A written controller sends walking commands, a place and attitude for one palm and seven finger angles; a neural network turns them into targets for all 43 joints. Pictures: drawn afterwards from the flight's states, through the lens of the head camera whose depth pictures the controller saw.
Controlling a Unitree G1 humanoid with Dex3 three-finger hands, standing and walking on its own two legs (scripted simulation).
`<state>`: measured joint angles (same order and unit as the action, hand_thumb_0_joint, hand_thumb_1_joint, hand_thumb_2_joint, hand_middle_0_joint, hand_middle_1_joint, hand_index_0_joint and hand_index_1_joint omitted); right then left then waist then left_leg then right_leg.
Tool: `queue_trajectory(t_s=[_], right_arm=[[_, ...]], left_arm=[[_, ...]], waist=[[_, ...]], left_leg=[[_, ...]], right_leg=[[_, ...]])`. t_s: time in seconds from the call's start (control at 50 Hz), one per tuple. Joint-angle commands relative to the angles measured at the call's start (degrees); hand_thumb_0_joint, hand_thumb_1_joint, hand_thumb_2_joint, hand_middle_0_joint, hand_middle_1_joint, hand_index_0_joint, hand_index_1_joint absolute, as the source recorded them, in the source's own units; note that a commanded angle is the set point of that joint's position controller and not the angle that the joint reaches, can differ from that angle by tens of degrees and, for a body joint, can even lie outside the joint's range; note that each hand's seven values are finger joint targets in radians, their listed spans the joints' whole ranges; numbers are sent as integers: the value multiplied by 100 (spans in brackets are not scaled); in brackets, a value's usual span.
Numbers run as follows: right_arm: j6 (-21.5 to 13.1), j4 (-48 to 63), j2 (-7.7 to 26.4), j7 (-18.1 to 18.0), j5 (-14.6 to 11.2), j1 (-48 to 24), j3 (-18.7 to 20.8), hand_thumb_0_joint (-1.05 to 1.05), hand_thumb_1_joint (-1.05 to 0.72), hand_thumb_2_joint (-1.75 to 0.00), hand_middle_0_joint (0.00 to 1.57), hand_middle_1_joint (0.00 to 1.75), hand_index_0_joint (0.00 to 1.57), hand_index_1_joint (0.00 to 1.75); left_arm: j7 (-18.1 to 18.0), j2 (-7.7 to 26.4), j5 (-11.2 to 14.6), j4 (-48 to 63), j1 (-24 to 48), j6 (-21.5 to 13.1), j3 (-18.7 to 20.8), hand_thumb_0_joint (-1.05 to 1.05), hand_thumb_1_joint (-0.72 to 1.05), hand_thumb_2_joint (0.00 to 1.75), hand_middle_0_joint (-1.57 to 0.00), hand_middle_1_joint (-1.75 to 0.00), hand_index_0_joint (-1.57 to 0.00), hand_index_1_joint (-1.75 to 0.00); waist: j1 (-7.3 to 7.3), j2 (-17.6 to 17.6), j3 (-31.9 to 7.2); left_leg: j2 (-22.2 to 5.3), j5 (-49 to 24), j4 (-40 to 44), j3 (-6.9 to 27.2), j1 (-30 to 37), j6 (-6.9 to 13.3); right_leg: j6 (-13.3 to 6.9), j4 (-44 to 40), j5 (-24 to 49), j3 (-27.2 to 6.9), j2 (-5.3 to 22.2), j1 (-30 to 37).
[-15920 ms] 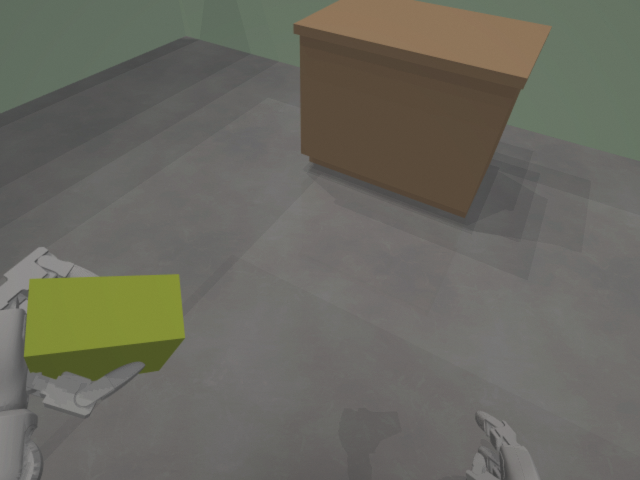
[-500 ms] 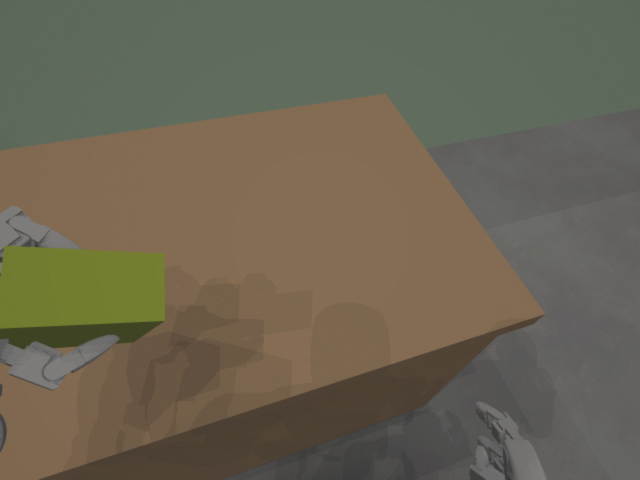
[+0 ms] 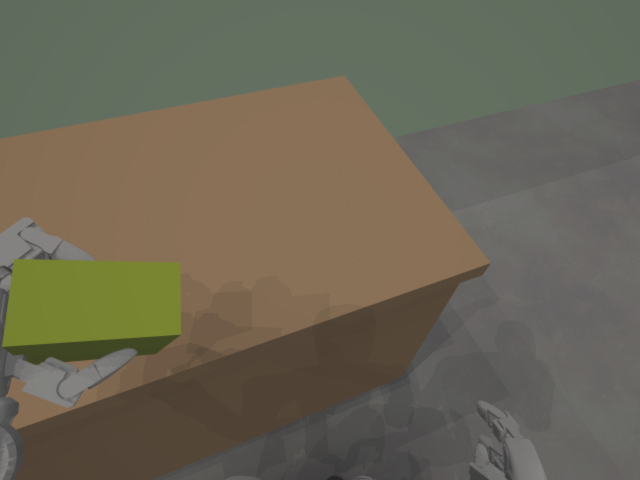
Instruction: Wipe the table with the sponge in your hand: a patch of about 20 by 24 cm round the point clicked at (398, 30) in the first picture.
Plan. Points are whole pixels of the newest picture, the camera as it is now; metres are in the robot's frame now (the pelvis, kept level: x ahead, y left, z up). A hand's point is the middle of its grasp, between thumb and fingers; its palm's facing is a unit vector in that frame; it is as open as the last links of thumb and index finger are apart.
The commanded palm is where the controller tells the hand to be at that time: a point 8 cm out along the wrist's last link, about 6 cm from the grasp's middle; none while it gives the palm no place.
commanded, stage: come to a stop and stand still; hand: left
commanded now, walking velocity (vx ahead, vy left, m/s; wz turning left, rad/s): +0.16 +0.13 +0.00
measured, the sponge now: (122, 315) +0.23 +0.20 +0.15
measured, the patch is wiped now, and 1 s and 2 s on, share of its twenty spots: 0.00 0.00 0.00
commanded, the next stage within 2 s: look again from close up in 1.54 s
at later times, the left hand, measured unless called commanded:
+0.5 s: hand out of the picture +0.13 +0.28 +0.16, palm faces +0.43 -0.84 -0.35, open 10.3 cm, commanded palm +0.08 +0.30 +0.18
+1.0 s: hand out of the picture +0.10 +0.24 +0.17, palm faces +0.35 -0.82 -0.46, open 10.3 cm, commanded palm +0.04 +0.27 +0.18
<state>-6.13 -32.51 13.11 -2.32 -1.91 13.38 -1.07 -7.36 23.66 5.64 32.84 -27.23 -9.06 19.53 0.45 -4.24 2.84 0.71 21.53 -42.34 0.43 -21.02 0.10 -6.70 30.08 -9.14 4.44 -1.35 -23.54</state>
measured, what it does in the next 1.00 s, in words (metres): walks backwards: left foot, then left foot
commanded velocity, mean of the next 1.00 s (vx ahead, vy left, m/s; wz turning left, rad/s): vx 0.14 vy -0.02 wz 0.00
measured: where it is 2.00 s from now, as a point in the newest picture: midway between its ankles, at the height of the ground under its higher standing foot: outside the picture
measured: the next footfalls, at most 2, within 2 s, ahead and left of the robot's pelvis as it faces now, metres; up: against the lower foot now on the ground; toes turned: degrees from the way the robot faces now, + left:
left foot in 0.12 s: -0.04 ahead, +0.19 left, +0.00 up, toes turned +2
left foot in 0.70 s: -0.08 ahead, +0.09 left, +0.00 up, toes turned +0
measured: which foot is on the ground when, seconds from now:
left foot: up 0.00-0.10, down 0.12-0.52, up 0.54-0.68, down 0.70-1.00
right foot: down 0.00-0.70, up 0.72-0.98, down 1.00-1.00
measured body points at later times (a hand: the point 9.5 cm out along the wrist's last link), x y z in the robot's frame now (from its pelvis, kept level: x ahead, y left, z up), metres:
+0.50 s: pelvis -0.08 +0.02 -0.01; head -0.12 +0.02 +0.43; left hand +0.10 +0.32 +0.17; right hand +0.08 -0.19 -0.09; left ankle -0.08 +0.18 -0.73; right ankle +0.03 -0.04 -0.73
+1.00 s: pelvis -0.13 -0.01 -0.01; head -0.12 +0.00 +0.44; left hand +0.07 +0.28 +0.19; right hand -0.01 -0.24 -0.10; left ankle -0.12 +0.11 -0.73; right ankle -0.09 -0.13 -0.74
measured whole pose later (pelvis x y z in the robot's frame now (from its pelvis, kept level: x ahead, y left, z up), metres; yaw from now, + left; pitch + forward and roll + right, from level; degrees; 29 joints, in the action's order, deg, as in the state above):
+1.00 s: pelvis -0.13 -0.01 -0.01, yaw -1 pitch +0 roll -1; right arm -7.3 -34.7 12.2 -0.1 -1.4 18.4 -1.1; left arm -4.9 24.1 1.9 27.8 -25.8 -8.4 23.5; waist -0.3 -0.4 1.1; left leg -3.1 18.5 -36.2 -2.7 -17.3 -0.1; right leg -0.3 31.0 -12.8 3.9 1.3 -17.8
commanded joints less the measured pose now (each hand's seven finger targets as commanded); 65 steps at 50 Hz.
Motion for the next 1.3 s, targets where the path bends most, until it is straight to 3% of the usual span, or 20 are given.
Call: queue_trajectory(t_s=[0.0,0.12,0.16,0.28,0.4,0.46,0.5,0.52,0.64,0.68,0.72,0.78,0.88,0.94,1.0,1.04,1.12,1.16,1.22,1.28], right_arm=[[-375,697,558,-165,27,-442,268,0,-90,-90,20,30,20,30],[-359,733,756,-161,-27,-369,463,0,-90,-90,20,30,20,30],[-403,638,718,-169,-13,-435,474,0,-90,-90,20,30,20,30],[-605,587,707,-223,78,-293,360,0,-90,-90,20,30,20,30],[-538,535,713,-38,-15,-619,340,0,-90,-90,20,30,20,30],[-524,552,655,81,-18,-606,281,0,-90,-90,20,30,20,30],[-476,609,606,89,13,-608,285,0,-90,-90,20,30,20,30],[-514,570,564,69,-2,-662,233,0,-90,-90,20,30,20,30],[-551,368,473,-14,135,-536,55,0,-90,-90,20,30,20,30],[-601,543,687,-24,220,-531,138,0,-90,-90,20,30,20,30],[-616,463,550,70,154,-565,281,0,-90,-90,20,30,20,30],[-556,411,546,162,70,-464,276,0,-90,-90,20,30,20,30],[-452,637,739,142,43,-234,374,0,-90,-90,20,30,20,30],[-405,621,765,131,35,-230,348,0,-90,-90,20,30,20,30],[-396,576,579,93,9,-387,339,0,-90,-90,20,30,20,30],[-448,488,681,20,-53,-348,474,0,-90,-90,20,30,20,30],[-347,597,675,-17,79,-683,364,0,-90,-90,20,30,20,30],[-361,579,500,-15,111,-747,303,0,-90,-90,20,30,20,30],[-412,581,569,3,17,-613,270,0,-90,-90,20,30,20,30],[-418,587,633,-17,-40,-419,398,0,-90,-90,20,30,20,30]], left_arm=[[-317,1062,-22,550,-160,-246,1078,0,10,130,-120,-160,-120,-160],[-166,969,-23,690,-328,-267,1063,0,10,130,-120,-160,-120,-160],[-152,1301,-29,1014,-321,-285,1292,0,10,130,-120,-160,-120,-160],[-23,782,-122,853,525,-174,648,0,10,130,-120,-160,-120,-160],[132,638,-323,27,1678,-8,452,0,10,130,-120,-160,-120,-160],[267,765,-317,17,1744,15,427,0,10,130,-120,-160,-120,-160],[374,803,-255,180,1727,18,356,0,10,130,-120,-160,-120,-160],[399,941,-154,418,1755,55,441,0,10,130,-120,-160,-120,-160],[183,1042,-55,1394,619,-95,861,0,10,130,-120,-160,-120,-160],[45,1062,-156,1796,937,-258,938,0,10,130,-120,-160,-120,-160],[45,1218,-343,1107,1014,-301,1144,0,10,130,-120,-160,-120,-160],[147,913,-362,714,1144,-142,766,0,10,130,-120,-160,-120,-160],[231,712,-330,570,641,-234,679,0,10,130,-120,-160,-120,-160],[215,772,-358,642,643,-287,687,0,10,130,-120,-160,-120,-160],[133,1129,-243,785,825,-305,928,0,10,130,-120,-160,-120,-160],[113,886,-129,775,496,-205,822,0,10,130,-120,-160,-120,-160],[4,1033,-106,1507,139,-352,1113,0,10,130,-120,-160,-120,-160],[-17,1213,-206,1472,163,-332,1210,0,10,130,-120,-160,-120,-160],[5,978,-196,974,472,-274,1008,0,10,130,-120,-160,-120,-160],[53,715,-61,540,529,-206,737,0,10,130,-120,-160,-120,-160]], waist=[[68,118,-1023],[98,-411,-1498],[60,136,-1691],[-38,117,-662],[-42,1789,126],[137,1007,415],[100,-1029,321],[23,-1242,20],[-126,699,-909],[-130,3018,-674],[-79,1585,-473],[-126,951,-37],[-85,1578,-620],[-68,1032,-821],[-89,-494,-960],[-76,-900,-757],[-26,1953,-849],[28,2474,-634],[58,1066,-443],[-113,-357,-699]], left_leg=[[-82,-67,1519,-62,521,156],[-251,-699,1896,-118,594,226],[-291,-766,1959,-164,1063,270],[-380,694,1938,-87,890,494],[-1540,1881,2931,919,-647,966],[-847,1917,1551,98,-1265,614],[141,1228,-1538,-502,-782,332],[157,720,-2495,-402,-374,269],[-165,603,952,-312,1661,399],[-1479,1529,3306,1987,1134,880],[-1755,-372,2927,1916,1147,1123],[-1689,-647,2733,1578,1175,1153],[-1214,-289,2193,721,962,764],[-880,-2,1201,349,312,554],[-181,285,-600,-240,-569,235],[-295,11,-273,-22,216,197],[-904,-1126,2005,775,1156,395],[-1210,-1632,2300,1198,1183,523],[-1033,-2153,1508,683,462,414],[-194,-731,376,-23,361,107]], right_leg=[[284,-1391,-1000,-1772,1602,1047],[737,-1213,-393,-1271,1289,2129],[597,-1057,-672,-1165,1201,1850],[529,-945,-2732,-897,735,418],[762,1860,-1076,15,54,560],[641,479,-1229,-223,158,1332],[99,-1575,-2637,-2079,1185,301],[-122,-2256,-3324,-2764,1729,-336],[170,-857,-3134,-1132,1049,-1225],[607,3065,-1895,42,-415,-1083],[599,4262,-1223,-665,9,-1730],[667,3861,-1054,-610,283,-1958],[623,807,-1258,91,143,-73],[621,-693,-193,226,124,1385],[-122,-1108,227,-1477,1587,1764],[-277,-1198,-805,-1581,1671,762],[439,693,-672,-183,387,325],[619,759,-1306,-86,180,150],[606,-731,48,-262,321,1341],[80,-1106,837,-1374,1327,1345]])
